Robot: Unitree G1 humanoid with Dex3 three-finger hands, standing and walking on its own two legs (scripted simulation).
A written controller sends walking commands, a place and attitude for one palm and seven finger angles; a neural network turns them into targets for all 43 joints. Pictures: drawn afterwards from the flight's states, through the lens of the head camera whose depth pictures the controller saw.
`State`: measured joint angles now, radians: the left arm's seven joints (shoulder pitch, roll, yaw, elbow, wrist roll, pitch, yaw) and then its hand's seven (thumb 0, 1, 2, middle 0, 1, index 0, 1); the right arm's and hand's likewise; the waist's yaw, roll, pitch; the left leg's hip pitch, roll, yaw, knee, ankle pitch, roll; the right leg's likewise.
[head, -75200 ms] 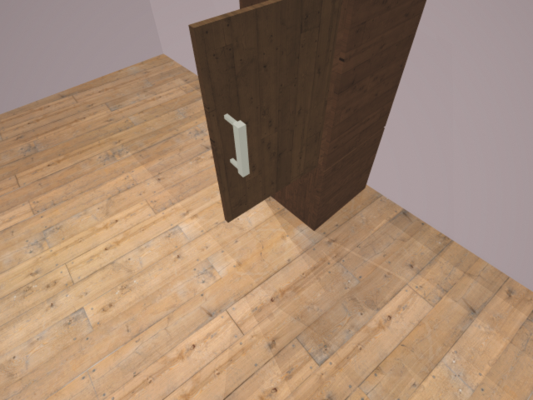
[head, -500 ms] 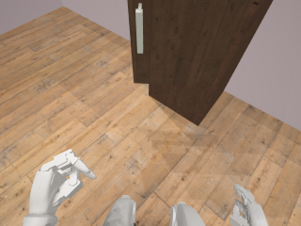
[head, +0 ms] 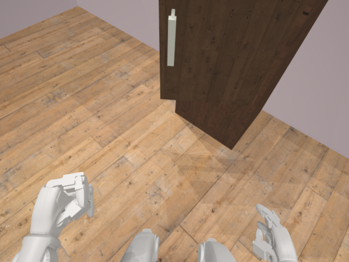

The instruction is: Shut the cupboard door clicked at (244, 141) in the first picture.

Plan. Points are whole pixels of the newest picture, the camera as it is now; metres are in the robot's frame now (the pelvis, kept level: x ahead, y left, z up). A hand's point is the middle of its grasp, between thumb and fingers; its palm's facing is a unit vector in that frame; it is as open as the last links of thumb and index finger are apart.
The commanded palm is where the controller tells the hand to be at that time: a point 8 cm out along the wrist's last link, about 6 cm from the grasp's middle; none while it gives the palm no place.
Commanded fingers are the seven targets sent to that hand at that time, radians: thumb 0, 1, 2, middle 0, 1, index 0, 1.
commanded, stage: raise the hand and make a fist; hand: left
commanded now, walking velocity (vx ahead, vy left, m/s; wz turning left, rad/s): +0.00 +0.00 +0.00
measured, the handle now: (171, 39) +0.73 +0.07 +0.07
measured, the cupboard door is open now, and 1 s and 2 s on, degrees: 36 36 36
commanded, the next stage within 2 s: bring the fist close to the handle in 0.36 s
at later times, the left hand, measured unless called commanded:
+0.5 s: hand (97, 203) +0.23 +0.17 +0.04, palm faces +0.00 -1.00 -0.02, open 3.1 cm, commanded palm +0.23 +0.22 +0.05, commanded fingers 0.00 0.90 0.90 -1.30 -1.50 -1.30 -1.50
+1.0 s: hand (145, 113) +0.43 +0.11 +0.07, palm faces +0.04 -1.00 +0.00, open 3.1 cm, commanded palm +0.42 +0.15 +0.05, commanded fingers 0.00 0.90 0.90 -1.30 -1.50 -1.30 -1.50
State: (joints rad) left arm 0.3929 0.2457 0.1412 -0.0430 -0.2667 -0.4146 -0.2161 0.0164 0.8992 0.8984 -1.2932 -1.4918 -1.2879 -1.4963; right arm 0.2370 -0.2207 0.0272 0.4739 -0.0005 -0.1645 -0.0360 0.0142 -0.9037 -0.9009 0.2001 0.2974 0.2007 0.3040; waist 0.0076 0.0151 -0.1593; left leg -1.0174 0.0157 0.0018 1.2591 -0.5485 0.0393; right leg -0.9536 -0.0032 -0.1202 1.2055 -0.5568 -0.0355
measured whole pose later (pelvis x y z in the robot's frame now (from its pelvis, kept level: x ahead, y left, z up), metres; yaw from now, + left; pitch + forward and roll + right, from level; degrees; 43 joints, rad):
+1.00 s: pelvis +0.00 -0.02 +0.00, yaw +0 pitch +21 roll -1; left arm -0.46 0.21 0.14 0.63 -0.14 -0.42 0.02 0.02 0.90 0.90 -1.30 -1.50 -1.29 -1.50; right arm 0.29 -0.24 0.01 0.63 -0.02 -0.11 -0.01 0.01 -0.91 -0.90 0.20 0.30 0.20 0.30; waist -0.09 0.02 -0.17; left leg -1.05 0.02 0.02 1.20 -0.52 0.01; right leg -1.01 0.01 -0.10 1.18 -0.54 -0.06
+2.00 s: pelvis +0.02 -0.02 -0.01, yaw -2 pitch +32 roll -4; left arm -1.28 0.40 0.29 1.41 0.09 -0.43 0.18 0.01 0.90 0.90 -1.30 -1.50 -1.30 -1.50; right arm 0.45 -0.25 0.01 0.67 -0.12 0.00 0.13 0.00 -0.91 -0.90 0.20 0.30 0.20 0.30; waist -0.31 0.06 -0.17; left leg -1.26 0.05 -0.01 1.23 -0.53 0.01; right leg -1.21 0.04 -0.12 1.17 -0.53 -0.06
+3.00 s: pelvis +0.01 -0.01 +0.00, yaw -2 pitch +29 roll -2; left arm -1.03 0.23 0.25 1.27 0.02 -0.51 0.21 0.01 0.90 0.90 -1.30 -1.50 -1.29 -1.50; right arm 0.40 -0.25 -0.01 0.65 -0.10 0.00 0.14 0.00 -0.91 -0.90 0.19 0.30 0.20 0.30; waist -0.23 0.05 -0.15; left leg -1.19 0.03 0.01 1.21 -0.52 0.02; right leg -1.15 0.02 -0.10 1.17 -0.52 -0.05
